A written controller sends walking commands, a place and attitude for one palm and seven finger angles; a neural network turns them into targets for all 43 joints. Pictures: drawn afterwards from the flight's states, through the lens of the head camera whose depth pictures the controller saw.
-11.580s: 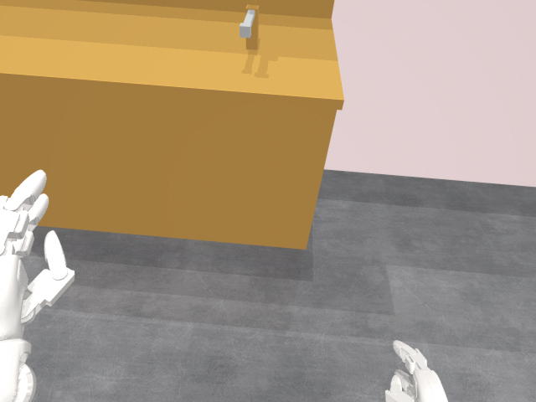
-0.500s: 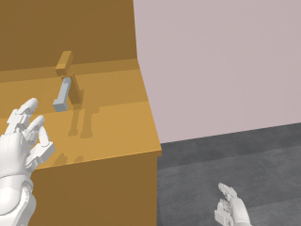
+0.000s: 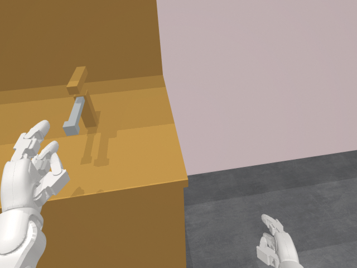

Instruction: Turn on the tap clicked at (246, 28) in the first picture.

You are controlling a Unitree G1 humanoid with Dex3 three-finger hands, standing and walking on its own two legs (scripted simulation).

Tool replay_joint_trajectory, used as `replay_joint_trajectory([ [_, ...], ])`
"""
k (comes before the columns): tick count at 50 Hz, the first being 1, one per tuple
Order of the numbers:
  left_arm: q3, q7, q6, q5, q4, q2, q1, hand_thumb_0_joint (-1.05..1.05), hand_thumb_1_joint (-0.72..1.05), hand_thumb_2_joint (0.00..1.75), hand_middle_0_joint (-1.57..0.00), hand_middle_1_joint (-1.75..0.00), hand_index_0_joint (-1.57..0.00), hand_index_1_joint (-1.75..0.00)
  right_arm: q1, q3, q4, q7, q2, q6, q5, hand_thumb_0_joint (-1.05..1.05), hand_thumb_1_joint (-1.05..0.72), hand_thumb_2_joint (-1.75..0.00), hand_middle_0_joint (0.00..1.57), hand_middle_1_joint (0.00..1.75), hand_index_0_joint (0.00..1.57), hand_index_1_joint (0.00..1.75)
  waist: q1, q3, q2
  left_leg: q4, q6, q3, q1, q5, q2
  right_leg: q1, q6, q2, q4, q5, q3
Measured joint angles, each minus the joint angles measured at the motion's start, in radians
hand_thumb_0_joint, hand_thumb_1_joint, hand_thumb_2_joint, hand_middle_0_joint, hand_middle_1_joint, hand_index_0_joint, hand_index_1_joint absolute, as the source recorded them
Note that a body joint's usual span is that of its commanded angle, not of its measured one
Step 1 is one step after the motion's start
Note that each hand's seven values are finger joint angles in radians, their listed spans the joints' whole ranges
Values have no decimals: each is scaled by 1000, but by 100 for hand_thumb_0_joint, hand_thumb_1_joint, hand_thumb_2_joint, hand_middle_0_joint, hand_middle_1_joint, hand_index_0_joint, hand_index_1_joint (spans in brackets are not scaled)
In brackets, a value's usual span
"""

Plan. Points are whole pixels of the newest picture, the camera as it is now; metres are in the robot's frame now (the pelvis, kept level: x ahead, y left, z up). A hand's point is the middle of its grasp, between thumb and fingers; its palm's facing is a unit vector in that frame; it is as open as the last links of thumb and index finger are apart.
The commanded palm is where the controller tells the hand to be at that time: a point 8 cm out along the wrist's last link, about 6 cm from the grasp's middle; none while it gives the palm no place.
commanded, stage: turn the palm inward beside the body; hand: left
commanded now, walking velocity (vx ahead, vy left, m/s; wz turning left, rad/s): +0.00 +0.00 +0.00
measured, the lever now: (71, 128) +0.36 +0.33 +0.15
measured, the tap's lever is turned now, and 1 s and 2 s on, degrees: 2 2 2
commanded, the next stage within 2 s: reach beside the lever's end, fingers flat in 0.22 s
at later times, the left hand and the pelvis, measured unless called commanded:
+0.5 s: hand (66, 172) +0.20 +0.24 +0.19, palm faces +0.48 -0.87 -0.09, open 7.4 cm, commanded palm +0.15 +0.28 +0.20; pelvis +0.00 +0.00 +0.00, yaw +0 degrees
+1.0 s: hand (62, 162) +0.23 +0.27 +0.18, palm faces +0.52 -0.85 -0.08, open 7.5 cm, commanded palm +0.19 +0.31 +0.18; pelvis +0.00 +0.00 +0.00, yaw -1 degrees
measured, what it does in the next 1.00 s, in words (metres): stands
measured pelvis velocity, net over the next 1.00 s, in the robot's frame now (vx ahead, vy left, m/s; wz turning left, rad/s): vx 0.00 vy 0.00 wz -0.01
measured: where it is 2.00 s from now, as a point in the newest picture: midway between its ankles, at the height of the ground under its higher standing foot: outside the picture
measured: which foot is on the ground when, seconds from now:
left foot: down 0.00-1.00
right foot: down 0.00-1.00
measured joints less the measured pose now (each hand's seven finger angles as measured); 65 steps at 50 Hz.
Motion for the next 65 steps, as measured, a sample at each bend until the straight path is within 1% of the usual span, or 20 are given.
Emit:
replay_joint_trajectory([
  [5, 4, 1, 6, 0, 4, 1, 1, 1, 89, 90, -20, -30, -20, -30, 4, -2, 0, 1, 1, 0, 1, 1, -90, -90, 20, 30, 20, 30, 1, -1, -1, -3, -3, 0, 2, -1, 3, 1, -3, 3, -2, -1, 0],
  [19, 4, 0, -12, -1, 3, -4, 10, 1, 90, 90, -20, -30, -20, -30, 17, -9, 0, 1, -4, -10, 3, 1, -90, -90, 20, 30, 20, 30, -1, -4, -1, 1, -3, 2, 3, -6, 1, -1, -3, 1, 8, -9, 2],
  [27, 17, 2, -17, 3, 66, 0, -32, 1, 89, 90, -20, -30, -20, -30, 16, -8, 4, -9, 0, -11, 5, 1, -90, -90, 20, 30, 20, 30, -3, 1, -3, -3, -2, 2, 1, -1, 1, -4, -3, 0, 6, -5, 2],
  [38, 54, -9, -39, 4, 182, 16, -107, 1, 90, 90, -20, -30, -20, -30, 25, -9, 13, -25, 3, -20, 7, 1, -90, -90, 20, 30, 20, 30, -10, 10, -10, -13, 0, 6, -3, 6, 0, -9, -1, 0, -4, 4, 6],
  [47, 73, -15, -61, 6, 239, 23, -130, 1, 90, 90, -20, -29, -20, -29, 39, -18, 13, -29, -3, -25, 7, 1, -90, -90, 20, 30, 20, 30, -19, 10, -16, -16, 4, 13, -10, 5, -4, -21, 3, -5, 0, 1, 12],
  [57, 80, -14, -89, 20, 307, 26, -175, 1, 90, 90, -19, -27, -19, -27, 44, -24, 15, -36, -3, -24, 2, 1, -90, -90, 20, 30, 20, 30, -24, 14, -19, -17, 6, 16, -19, 2, -8, -33, 5, -9, 4, -5, 16],
  [65, 95, -24, -105, 15, 347, 35, -183, 1, 90, 90, -18, -25, -19, -25, 50, -28, 9, -32, -1, -16, 4, 1, -90, -90, 20, 30, 20, 30, -28, 6, -21, -16, 5, 18, -24, -5, -8, -41, 4, -10, 12, -14, 18],
])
